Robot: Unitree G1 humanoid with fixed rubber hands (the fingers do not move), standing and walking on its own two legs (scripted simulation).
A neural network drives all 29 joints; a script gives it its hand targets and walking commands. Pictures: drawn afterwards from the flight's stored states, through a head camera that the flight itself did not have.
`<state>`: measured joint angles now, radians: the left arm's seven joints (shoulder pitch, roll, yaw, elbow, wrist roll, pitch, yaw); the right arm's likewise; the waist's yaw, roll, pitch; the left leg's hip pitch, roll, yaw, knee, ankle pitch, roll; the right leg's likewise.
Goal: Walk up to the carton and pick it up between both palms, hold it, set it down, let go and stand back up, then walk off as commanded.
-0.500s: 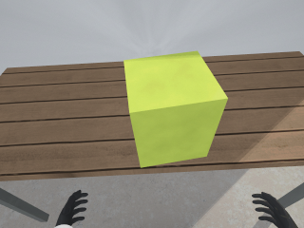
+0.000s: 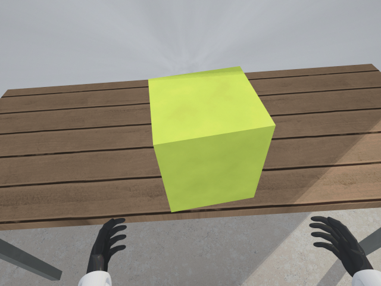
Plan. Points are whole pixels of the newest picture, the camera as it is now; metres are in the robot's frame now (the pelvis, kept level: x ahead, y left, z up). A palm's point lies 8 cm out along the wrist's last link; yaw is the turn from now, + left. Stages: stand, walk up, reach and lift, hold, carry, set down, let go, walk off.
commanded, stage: reach and lift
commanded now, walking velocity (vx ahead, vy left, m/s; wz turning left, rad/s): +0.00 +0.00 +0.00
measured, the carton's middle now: (204, 141) +0.43 -0.01 +0.07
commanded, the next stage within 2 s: none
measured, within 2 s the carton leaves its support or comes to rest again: neither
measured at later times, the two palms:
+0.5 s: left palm (110, 245) +0.20 +0.17 +0.05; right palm (350, 245) +0.20 -0.26 +0.02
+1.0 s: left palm (106, 202) +0.26 +0.18 +0.10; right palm (341, 193) +0.27 -0.25 +0.08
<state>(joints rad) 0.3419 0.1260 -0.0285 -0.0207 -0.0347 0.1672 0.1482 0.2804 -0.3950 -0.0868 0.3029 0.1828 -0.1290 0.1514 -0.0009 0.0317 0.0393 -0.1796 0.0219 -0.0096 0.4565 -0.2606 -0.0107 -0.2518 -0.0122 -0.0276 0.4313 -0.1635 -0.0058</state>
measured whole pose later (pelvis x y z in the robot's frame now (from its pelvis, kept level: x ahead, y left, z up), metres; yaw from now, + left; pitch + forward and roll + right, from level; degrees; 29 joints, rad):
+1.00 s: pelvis +0.00 +0.00 +0.00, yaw -1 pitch -1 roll +0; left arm 0.02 0.05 0.03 -0.32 -0.10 0.65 0.27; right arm -0.03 -0.41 -0.09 0.05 0.34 0.23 0.09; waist 0.00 0.03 0.02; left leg -0.16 0.02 0.02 0.44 -0.25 -0.01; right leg -0.25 -0.01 0.00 0.43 -0.15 -0.01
